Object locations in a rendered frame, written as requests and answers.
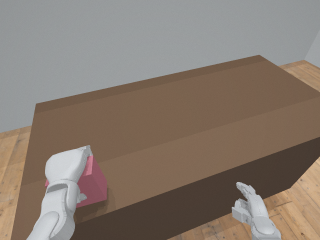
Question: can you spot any table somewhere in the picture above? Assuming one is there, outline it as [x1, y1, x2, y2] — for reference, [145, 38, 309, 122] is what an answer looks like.
[10, 55, 320, 240]

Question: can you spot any right robot forearm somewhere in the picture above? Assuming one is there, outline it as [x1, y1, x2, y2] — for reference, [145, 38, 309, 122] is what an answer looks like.
[250, 216, 281, 240]

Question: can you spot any left robot hand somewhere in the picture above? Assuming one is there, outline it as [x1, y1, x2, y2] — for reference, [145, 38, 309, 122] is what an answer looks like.
[45, 145, 93, 204]

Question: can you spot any sponge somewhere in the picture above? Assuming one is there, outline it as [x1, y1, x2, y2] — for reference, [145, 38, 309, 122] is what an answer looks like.
[45, 155, 107, 208]

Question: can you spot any right robot hand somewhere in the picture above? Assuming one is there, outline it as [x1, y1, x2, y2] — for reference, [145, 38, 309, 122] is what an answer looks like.
[231, 182, 269, 226]

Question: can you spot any left robot forearm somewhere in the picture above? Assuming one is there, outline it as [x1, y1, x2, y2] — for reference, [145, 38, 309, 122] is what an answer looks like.
[26, 179, 79, 240]

